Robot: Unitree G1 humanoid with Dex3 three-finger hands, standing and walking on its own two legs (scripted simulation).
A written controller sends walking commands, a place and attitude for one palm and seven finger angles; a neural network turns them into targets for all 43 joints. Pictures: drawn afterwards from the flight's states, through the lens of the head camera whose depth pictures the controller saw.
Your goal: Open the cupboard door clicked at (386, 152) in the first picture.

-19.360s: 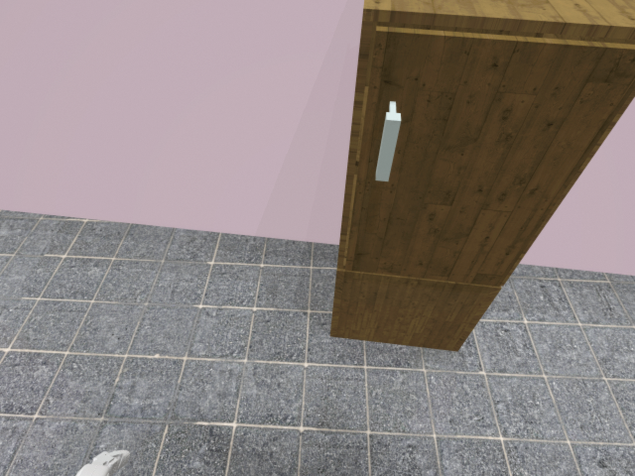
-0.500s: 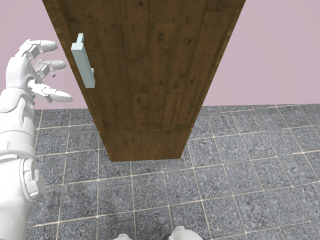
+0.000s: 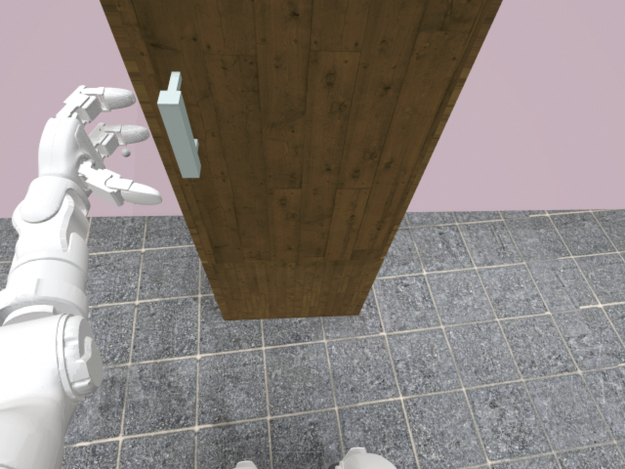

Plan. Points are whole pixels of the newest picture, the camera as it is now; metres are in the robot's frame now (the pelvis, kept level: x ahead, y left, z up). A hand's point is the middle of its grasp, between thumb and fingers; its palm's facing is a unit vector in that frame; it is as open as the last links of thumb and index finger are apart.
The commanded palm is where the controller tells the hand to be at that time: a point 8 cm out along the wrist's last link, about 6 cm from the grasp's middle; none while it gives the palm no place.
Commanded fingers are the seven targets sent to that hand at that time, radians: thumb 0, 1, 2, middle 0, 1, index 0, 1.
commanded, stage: slide the fingers in behind the handle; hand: left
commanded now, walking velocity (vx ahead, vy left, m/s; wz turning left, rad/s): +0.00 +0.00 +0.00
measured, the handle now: (183, 127) +0.53 +0.15 +0.11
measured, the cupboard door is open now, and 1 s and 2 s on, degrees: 0 0 0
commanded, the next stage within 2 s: close the thumb around the handle in 1.68 s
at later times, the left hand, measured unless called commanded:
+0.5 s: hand (144, 153) +0.48 +0.19 +0.11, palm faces +0.01 -1.00 +0.00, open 14.0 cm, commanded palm +0.46 +0.24 +0.11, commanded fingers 0.00 -0.50 0.30 -0.30 -1.20 -0.30 -1.20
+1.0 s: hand (173, 156) +0.47 +0.15 +0.11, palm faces +0.02 -1.00 +0.00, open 14.0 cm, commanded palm +0.45 +0.20 +0.11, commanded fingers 0.00 -0.50 0.30 -0.30 -1.20 -0.30 -1.20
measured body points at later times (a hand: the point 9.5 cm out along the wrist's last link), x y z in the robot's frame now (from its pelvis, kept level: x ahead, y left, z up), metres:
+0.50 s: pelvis +0.00 -0.01 +0.00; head +0.09 +0.00 +0.44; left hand +0.48 +0.24 +0.11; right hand +0.03 -0.28 -0.11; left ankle -0.02 +0.09 -0.71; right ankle +0.01 -0.11 -0.71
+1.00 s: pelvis +0.00 -0.02 +0.00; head +0.07 -0.02 +0.45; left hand +0.47 +0.21 +0.12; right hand +0.03 -0.28 -0.11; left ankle -0.02 +0.09 -0.71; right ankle +0.01 -0.11 -0.71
